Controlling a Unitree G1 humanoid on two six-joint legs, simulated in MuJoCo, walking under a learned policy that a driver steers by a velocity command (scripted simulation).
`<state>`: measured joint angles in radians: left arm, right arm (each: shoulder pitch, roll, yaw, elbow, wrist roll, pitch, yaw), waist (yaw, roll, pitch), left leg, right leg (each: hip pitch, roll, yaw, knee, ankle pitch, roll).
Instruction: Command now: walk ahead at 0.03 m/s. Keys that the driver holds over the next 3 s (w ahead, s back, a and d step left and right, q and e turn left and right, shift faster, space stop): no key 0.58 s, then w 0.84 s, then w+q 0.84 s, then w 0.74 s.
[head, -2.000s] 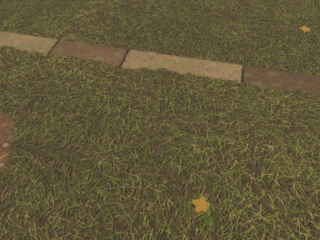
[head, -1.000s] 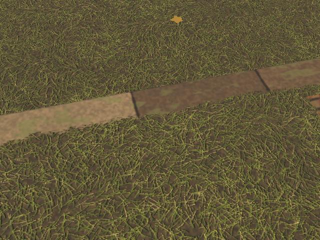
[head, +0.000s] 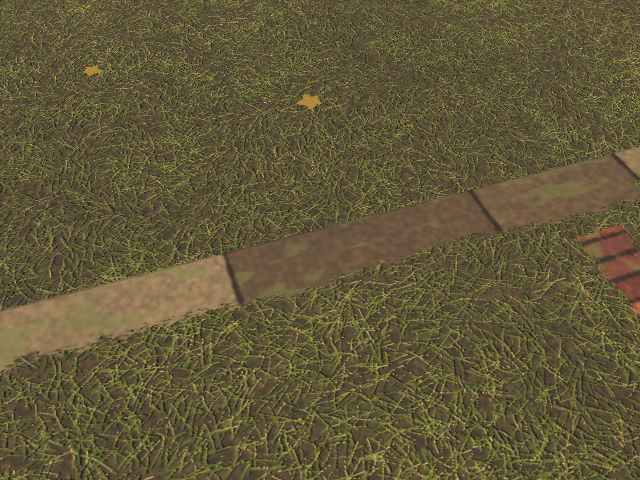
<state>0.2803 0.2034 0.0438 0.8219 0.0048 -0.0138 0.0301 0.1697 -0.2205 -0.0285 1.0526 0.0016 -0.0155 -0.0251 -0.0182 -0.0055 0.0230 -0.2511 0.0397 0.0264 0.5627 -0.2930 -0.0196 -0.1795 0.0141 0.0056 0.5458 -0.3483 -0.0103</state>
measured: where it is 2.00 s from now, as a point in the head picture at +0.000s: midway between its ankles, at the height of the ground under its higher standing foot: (317, 434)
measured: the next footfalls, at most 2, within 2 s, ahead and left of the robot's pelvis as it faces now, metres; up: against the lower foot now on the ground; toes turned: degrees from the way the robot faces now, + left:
right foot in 1.30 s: +0.44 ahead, -0.10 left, +0.00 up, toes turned -2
left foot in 1.88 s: +0.73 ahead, +0.16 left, +0.00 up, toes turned +16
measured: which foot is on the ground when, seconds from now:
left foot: down 0.00-1.00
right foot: down 0.00-0.86, up 0.88-1.00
